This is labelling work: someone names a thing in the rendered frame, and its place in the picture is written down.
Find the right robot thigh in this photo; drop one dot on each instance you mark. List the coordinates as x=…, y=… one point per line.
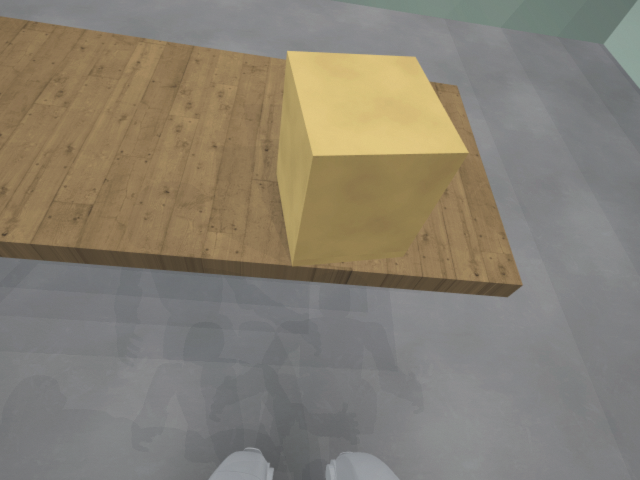
x=358, y=466

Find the carton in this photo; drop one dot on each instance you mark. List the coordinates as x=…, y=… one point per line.
x=366, y=150

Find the table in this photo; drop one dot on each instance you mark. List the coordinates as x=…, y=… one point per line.
x=125, y=151

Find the left robot thigh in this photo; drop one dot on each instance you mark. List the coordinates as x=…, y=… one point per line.
x=243, y=465

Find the robot thigh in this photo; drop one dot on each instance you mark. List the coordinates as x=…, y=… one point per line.
x=358, y=466
x=243, y=465

